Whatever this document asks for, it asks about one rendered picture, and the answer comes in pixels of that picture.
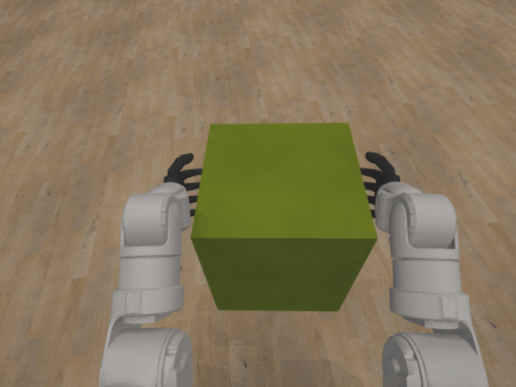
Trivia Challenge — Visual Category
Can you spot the right robot upper arm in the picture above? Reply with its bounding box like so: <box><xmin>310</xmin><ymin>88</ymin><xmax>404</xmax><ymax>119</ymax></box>
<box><xmin>382</xmin><ymin>332</ymin><xmax>488</xmax><ymax>387</ymax></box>

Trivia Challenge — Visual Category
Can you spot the left robot upper arm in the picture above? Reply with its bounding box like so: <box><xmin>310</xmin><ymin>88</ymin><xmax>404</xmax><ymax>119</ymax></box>
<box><xmin>101</xmin><ymin>327</ymin><xmax>194</xmax><ymax>387</ymax></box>

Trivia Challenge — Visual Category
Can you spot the robot right forearm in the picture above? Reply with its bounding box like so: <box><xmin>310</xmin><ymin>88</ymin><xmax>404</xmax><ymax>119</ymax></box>
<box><xmin>375</xmin><ymin>181</ymin><xmax>489</xmax><ymax>387</ymax></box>

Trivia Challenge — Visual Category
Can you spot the robot left forearm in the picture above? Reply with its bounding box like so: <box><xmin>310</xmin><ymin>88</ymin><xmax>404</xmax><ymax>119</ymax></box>
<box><xmin>99</xmin><ymin>182</ymin><xmax>191</xmax><ymax>387</ymax></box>

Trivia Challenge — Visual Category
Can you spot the carton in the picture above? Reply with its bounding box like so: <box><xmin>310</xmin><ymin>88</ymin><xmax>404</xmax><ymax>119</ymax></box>
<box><xmin>191</xmin><ymin>123</ymin><xmax>377</xmax><ymax>311</ymax></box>

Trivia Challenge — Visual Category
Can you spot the robot left hand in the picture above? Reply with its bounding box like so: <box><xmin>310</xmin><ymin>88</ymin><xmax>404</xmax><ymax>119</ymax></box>
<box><xmin>164</xmin><ymin>153</ymin><xmax>202</xmax><ymax>217</ymax></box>

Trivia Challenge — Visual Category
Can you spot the robot right hand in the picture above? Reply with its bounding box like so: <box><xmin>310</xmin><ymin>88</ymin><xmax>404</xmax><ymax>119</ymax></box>
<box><xmin>360</xmin><ymin>152</ymin><xmax>400</xmax><ymax>218</ymax></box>

